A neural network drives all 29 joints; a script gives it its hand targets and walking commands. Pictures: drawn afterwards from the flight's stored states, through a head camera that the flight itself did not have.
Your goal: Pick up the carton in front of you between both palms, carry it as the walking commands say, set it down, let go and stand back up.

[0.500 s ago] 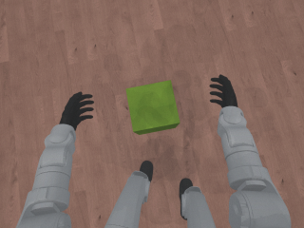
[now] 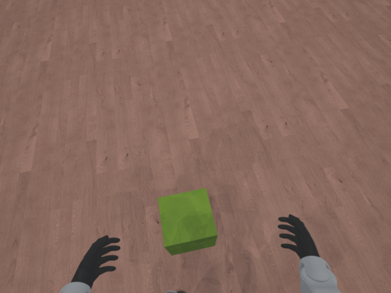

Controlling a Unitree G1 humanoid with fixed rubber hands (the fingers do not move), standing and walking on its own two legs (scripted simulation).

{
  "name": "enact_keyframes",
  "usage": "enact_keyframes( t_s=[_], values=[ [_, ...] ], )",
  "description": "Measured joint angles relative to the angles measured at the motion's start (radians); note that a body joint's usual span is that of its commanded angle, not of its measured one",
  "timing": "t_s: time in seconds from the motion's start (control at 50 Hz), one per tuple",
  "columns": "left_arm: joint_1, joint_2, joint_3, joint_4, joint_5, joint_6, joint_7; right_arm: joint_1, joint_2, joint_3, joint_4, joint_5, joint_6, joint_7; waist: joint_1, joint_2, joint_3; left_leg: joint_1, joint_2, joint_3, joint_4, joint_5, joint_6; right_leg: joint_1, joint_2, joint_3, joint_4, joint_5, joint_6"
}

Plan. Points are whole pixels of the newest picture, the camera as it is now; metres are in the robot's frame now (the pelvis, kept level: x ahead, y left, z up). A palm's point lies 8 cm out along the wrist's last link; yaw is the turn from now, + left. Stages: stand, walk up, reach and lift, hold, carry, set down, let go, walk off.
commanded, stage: let go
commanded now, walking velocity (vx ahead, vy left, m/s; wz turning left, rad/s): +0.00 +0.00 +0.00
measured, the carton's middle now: (188, 223) +0.41 +0.09 -0.64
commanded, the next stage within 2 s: stand in 0.64 s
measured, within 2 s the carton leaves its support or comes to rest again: neither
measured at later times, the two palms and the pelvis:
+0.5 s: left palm (105, 266) +0.18 +0.19 -0.04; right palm out of the picture +0.16 -0.28 -0.05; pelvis +0.01 -0.05 +0.01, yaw -1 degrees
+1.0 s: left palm out of the picture +0.09 +0.29 -0.10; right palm out of the picture +0.03 -0.30 -0.06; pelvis -0.03 +0.02 +0.00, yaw -4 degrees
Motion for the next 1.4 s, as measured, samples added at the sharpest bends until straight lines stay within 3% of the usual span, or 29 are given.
enact_keyframes(
  t_s=[0.16,0.34,0.44,0.52,0.66,0.74,0.86,1.0,1.12,1.4],
  values=[
    [0.013,0.003,0.030,0.057,0.007,-0.022,0.000,0.159,-0.039,0.050,-0.063,0.050,-0.007,0.032,-0.058,-0.019,-0.039,0.105,0.023,-0.017,-0.088,0.024,-0.031,0.110,0.019,-0.021,-0.093,0.018,-0.035],
    [0.021,0.006,0.064,0.116,0.032,-0.028,-0.010,0.235,-0.068,0.078,-0.095,0.066,-0.001,0.040,-0.092,-0.051,-0.053,0.195,0.036,-0.004,-0.177,0.075,-0.025,0.181,0.026,-0.018,-0.146,0.045,-0.047],
    [0.031,0.027,0.070,0.061,0.049,0.003,0.034,0.284,-0.052,0.102,-0.104,0.092,-0.047,0.022,-0.079,-0.082,-0.086,0.182,0.029,-0.005,-0.188,0.117,-0.020,0.152,0.021,-0.004,-0.130,0.057,-0.042],
    [0.032,0.017,0.060,0.047,0.058,0.030,0.043,0.274,-0.057,0.094,-0.094,0.070,-0.047,0.017,-0.080,-0.056,-0.085,0.205,0.041,0.001,-0.193,0.106,-0.033,0.170,0.031,0.002,-0.142,0.063,-0.063],
    [0.015,0.016,0.046,0.016,0.068,0.077,0.044,0.264,-0.062,0.087,-0.077,0.053,0.008,0.032,-0.083,-0.037,-0.068,0.246,0.044,-0.004,-0.191,0.094,-0.040,0.208,0.033,-0.014,-0.127,0.075,-0.049],
    [0.000,0.051,0.041,0.115,0.088,0.041,0.067,0.231,-0.086,0.089,0.045,0.005,0.014,0.042,-0.071,-0.045,-0.076,0.217,0.055,0.004,-0.111,0.068,-0.042,0.203,0.041,-0.015,-0.103,0.077,-0.027],
    [0.059,0.121,0.060,0.233,0.094,-0.023,0.068,0.261,-0.163,0.052,0.166,-0.005,-0.018,0.047,-0.088,-0.076,-0.083,0.173,0.062,0.028,-0.024,0.015,-0.017,0.177,0.036,-0.010,-0.063,0.024,-0.011],
    [0.095,0.139,0.046,0.334,0.077,-0.058,0.063,0.256,-0.207,0.036,0.243,0.006,-0.042,0.047,-0.109,-0.092,-0.044,0.173,0.049,0.079,-0.003,0.010,0.024,0.172,0.009,0.024,-0.065,0.074,0.020],
    [0.087,0.143,0.024,0.380,0.083,-0.072,0.068,0.237,-0.182,0.057,0.295,0.006,-0.036,0.042,-0.106,-0.094,-0.042,0.200,0.027,0.105,-0.044,0.016,0.044,0.186,-0.018,0.042,-0.089,0.073,0.030],
    [0.061,0.171,0.005,0.459,0.063,-0.076,0.096,0.180,-0.186,0.066,0.384,0.026,-0.041,0.038,-0.116,-0.077,-0.024,0.257,0.013,0.101,-0.069,-0.014,0.051,0.263,-0.039,0.032,-0.152,0.063,0.057]
  ],
)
